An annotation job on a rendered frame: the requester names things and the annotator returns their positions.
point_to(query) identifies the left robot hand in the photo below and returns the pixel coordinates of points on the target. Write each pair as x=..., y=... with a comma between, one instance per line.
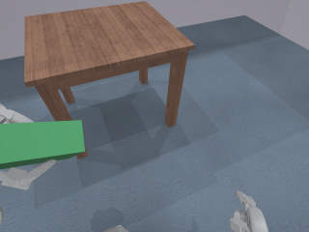
x=16, y=177

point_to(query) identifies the table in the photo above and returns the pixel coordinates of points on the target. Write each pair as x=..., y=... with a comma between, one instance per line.
x=75, y=47

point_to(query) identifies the right robot hand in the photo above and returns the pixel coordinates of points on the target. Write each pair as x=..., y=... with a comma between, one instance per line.
x=252, y=220

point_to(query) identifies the sponge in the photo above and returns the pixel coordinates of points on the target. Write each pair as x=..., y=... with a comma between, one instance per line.
x=36, y=142

